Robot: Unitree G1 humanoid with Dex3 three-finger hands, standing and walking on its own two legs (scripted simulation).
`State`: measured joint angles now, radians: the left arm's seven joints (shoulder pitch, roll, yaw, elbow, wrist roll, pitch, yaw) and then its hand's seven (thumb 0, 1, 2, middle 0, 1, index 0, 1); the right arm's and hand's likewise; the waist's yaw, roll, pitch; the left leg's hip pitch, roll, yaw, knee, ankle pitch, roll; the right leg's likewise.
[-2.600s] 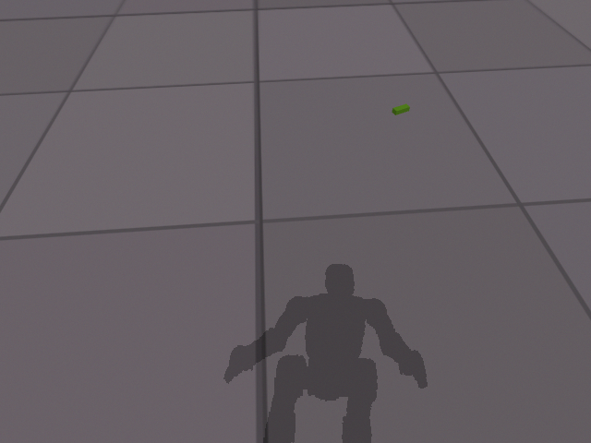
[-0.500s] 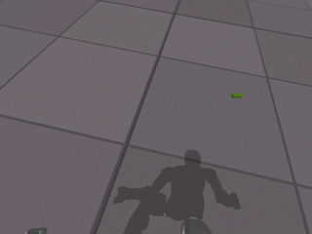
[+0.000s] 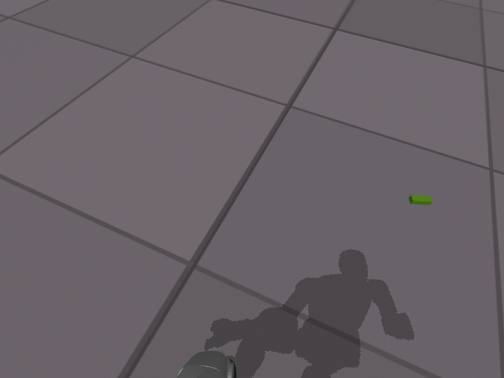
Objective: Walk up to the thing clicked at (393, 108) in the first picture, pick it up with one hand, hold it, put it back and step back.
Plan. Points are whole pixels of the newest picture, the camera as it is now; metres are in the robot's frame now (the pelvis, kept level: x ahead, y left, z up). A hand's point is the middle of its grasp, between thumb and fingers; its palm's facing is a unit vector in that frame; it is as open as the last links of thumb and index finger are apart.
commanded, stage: walk up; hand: left
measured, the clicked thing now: (420, 200) +1.09 -0.72 -0.74
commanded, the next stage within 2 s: none
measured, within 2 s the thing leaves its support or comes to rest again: neither
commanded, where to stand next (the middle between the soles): +0.76 -0.99 m, yaw +7 degrees
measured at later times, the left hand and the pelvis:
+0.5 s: hand (228, 292) +0.27 +0.09 -0.13, palm faces +0.02 -0.93 -0.38, open 7.4 cm; pelvis +0.17 -0.20 -0.01, yaw +2 degrees
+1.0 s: hand (312, 262) +0.38 -0.07 -0.16, palm faces -0.04 -0.96 -0.29, open 7.4 cm; pelvis +0.30 -0.36 -0.01, yaw +1 degrees
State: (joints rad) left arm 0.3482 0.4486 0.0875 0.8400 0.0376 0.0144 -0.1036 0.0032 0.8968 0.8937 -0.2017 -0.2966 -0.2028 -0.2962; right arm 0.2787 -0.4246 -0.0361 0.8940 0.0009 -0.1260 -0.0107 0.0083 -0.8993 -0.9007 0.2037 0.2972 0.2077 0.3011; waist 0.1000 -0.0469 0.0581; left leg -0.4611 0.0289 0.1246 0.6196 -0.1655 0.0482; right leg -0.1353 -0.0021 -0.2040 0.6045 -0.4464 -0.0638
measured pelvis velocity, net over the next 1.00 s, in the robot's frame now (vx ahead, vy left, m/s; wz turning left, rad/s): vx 0.30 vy -0.36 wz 0.02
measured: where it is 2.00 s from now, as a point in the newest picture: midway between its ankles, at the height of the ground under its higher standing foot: (452, 305)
